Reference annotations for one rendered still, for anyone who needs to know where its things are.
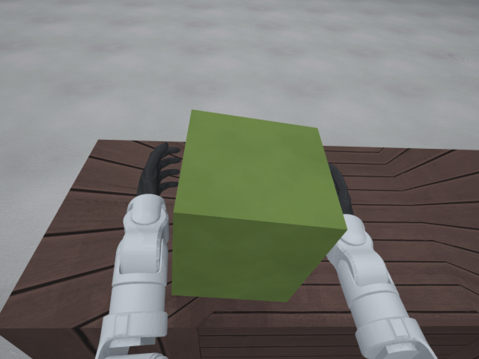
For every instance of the left robot hand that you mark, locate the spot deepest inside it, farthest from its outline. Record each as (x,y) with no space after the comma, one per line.
(151,176)

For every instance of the left robot forearm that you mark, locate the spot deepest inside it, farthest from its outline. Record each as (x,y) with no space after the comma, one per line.
(137,308)

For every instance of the right robot forearm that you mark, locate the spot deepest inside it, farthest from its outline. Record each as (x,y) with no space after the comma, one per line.
(384,329)

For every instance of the right robot hand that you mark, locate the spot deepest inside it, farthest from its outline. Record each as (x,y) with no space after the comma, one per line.
(342,190)

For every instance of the pedestal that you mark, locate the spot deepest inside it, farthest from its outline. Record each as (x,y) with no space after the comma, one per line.
(419,206)

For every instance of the carton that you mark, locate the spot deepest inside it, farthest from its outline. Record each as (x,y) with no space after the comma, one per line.
(256,209)

